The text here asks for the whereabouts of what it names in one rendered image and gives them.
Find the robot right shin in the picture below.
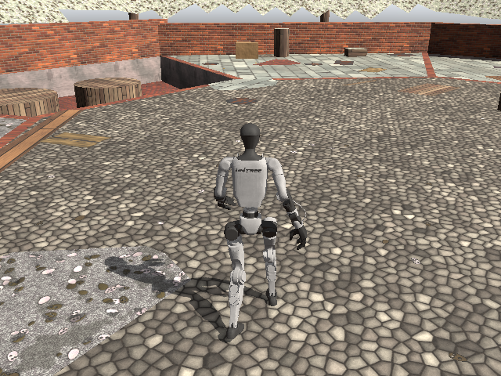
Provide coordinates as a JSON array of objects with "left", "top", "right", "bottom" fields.
[{"left": 265, "top": 249, "right": 276, "bottom": 297}]

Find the right robot hand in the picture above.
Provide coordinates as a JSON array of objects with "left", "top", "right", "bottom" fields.
[{"left": 290, "top": 223, "right": 307, "bottom": 250}]

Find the left robot foot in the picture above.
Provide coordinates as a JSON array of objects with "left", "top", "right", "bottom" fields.
[{"left": 225, "top": 323, "right": 244, "bottom": 339}]

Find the robot left forearm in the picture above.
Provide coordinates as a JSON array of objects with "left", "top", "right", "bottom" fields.
[{"left": 214, "top": 187, "right": 225, "bottom": 204}]

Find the robot right forearm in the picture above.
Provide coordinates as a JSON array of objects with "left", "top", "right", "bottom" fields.
[{"left": 283, "top": 189, "right": 303, "bottom": 229}]

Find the left robot hand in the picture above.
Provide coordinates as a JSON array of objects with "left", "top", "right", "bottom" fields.
[{"left": 218, "top": 195, "right": 236, "bottom": 210}]

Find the left robot upper arm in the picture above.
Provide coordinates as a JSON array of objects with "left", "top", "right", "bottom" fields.
[{"left": 214, "top": 157, "right": 234, "bottom": 197}]

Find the right robot upper arm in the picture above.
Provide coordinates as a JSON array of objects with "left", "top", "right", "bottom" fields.
[{"left": 266, "top": 157, "right": 289, "bottom": 202}]

